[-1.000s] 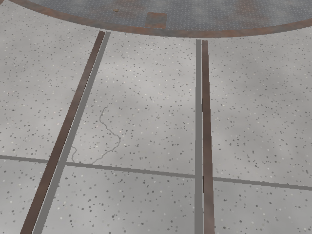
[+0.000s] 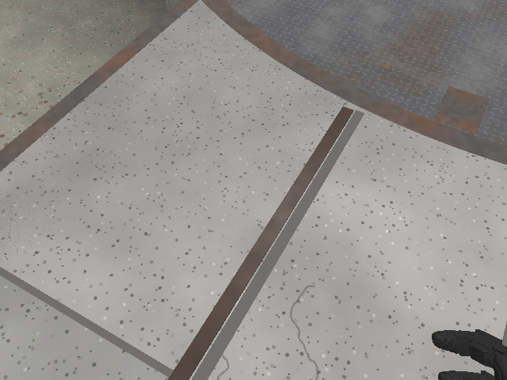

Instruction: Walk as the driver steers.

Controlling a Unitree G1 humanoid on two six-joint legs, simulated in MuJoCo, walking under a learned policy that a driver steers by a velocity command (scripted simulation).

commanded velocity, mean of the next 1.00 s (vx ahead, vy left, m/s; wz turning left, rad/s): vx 0.06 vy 0.00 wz -0.46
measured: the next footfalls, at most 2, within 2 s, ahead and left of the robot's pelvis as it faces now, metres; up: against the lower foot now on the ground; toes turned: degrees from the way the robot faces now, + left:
right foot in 0.44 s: +0.12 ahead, -0.13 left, +0.00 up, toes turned -19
left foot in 0.88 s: +0.23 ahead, +0.08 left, +0.00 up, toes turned -32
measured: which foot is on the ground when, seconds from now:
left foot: down 0.00-0.44, up 0.46-0.86, down 0.88-1.00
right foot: up 0.00-0.42, down 0.44-0.88, up 0.90-1.00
